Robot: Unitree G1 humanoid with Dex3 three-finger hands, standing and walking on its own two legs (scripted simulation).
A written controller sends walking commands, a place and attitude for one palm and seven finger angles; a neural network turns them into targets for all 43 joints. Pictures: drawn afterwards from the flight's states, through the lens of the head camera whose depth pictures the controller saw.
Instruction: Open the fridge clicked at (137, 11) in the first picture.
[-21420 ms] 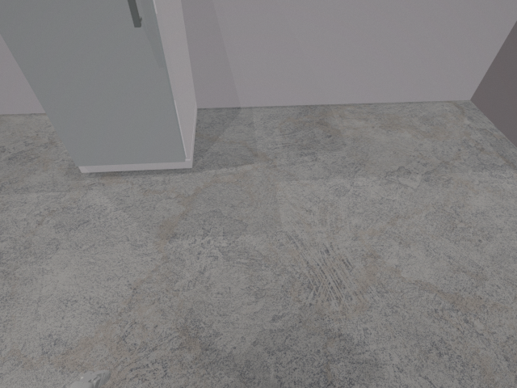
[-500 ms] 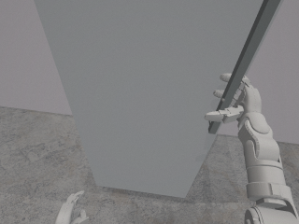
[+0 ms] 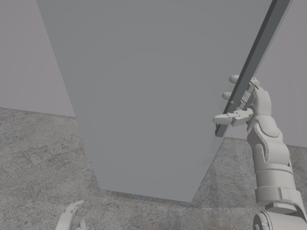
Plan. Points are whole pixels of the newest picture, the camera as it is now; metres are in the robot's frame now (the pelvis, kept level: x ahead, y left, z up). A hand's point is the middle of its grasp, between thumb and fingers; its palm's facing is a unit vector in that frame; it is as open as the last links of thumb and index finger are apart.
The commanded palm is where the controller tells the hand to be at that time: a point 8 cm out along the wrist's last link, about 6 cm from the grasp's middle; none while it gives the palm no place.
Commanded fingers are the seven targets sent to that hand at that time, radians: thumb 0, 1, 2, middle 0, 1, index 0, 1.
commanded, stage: grip the handle and tug to test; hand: right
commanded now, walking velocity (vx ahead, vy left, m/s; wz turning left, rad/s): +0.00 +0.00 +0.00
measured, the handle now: (246, 63) +0.44 -0.18 +0.27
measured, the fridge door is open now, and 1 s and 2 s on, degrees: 0 0 10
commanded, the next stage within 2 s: pull the door a little, standing still in 1.46 s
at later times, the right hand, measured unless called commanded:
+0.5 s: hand (228, 101) +0.39 -0.15 +0.19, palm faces +0.10 +1.00 +0.01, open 9.2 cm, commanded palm +0.36 -0.20 +0.18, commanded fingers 0.00 -0.62 -0.78 0.42 1.36 0.42 1.36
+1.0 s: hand (229, 101) +0.39 -0.15 +0.19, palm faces +0.10 +1.00 +0.01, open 5.4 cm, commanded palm +0.37 -0.20 +0.18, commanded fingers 0.00 -0.90 -0.90 0.45 1.40 0.45 1.40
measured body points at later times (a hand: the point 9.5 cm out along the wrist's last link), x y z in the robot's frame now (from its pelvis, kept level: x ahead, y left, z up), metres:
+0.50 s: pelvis +0.00 +0.00 +0.00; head -0.02 +0.01 +0.45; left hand +0.16 +0.23 -0.10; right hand +0.38 -0.21 +0.19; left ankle -0.02 +0.09 -0.74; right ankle +0.02 -0.11 -0.74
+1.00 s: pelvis +0.00 +0.00 +0.00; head -0.02 +0.01 +0.45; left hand +0.16 +0.23 -0.10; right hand +0.38 -0.21 +0.19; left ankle -0.02 +0.09 -0.74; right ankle +0.02 -0.11 -0.74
